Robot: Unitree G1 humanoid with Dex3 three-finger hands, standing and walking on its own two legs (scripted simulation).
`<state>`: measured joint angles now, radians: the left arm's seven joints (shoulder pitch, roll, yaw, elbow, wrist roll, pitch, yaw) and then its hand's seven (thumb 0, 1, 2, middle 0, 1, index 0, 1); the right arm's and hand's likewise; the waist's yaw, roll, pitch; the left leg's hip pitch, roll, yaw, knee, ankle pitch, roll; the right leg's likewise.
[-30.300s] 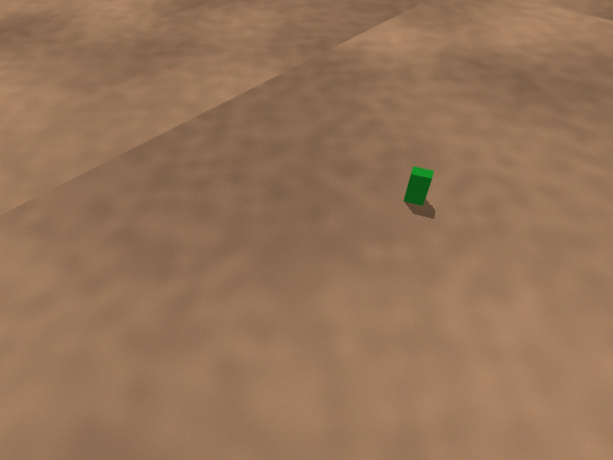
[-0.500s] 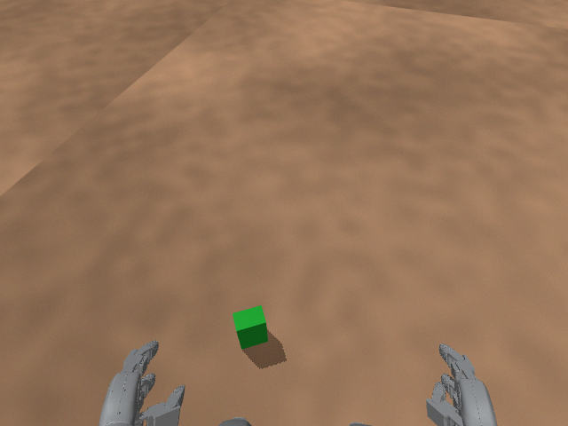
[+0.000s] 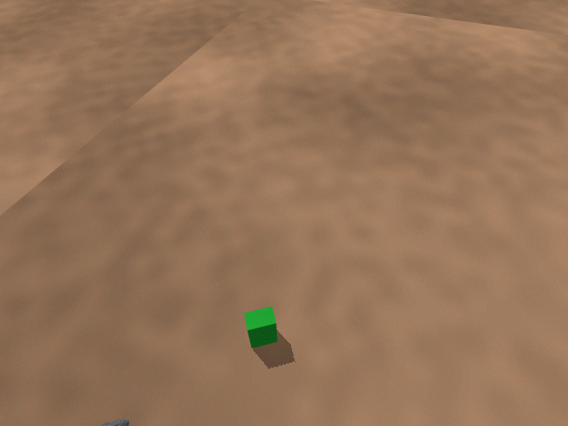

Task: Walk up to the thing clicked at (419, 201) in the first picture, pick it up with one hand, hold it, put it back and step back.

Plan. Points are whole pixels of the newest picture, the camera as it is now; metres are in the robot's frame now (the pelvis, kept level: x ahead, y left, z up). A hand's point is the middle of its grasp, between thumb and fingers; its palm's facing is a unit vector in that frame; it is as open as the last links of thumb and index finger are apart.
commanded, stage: stand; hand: left
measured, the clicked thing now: (261, 328) +0.49 +0.13 -0.67
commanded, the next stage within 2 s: step back in 1.60 s
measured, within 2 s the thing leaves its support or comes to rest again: neither
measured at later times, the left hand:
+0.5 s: hand out of the picture +0.05 +0.24 -0.13, palm faces +0.02 -0.94 -0.35, open 7.4 cm
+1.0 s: hand out of the picture +0.05 +0.23 -0.13, palm faces +0.00 -0.94 -0.34, open 7.4 cm
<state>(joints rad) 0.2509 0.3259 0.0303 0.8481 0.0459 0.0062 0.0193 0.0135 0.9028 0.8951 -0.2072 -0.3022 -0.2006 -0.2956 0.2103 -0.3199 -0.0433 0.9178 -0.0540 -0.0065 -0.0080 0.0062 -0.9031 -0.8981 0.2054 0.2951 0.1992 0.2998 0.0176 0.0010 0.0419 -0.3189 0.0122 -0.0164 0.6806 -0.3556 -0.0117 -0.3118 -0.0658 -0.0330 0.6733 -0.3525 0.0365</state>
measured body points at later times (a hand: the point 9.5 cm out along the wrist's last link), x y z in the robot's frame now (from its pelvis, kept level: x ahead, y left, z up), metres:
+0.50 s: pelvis -0.01 -0.01 +0.02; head -0.01 -0.02 +0.47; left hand +0.05 +0.28 -0.11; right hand +0.07 -0.30 -0.12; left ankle +0.00 +0.13 -0.72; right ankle +0.00 -0.14 -0.72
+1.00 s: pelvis -0.01 -0.02 +0.03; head -0.01 -0.02 +0.48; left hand +0.05 +0.28 -0.11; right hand +0.05 -0.31 -0.12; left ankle +0.00 +0.13 -0.72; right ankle +0.00 -0.14 -0.72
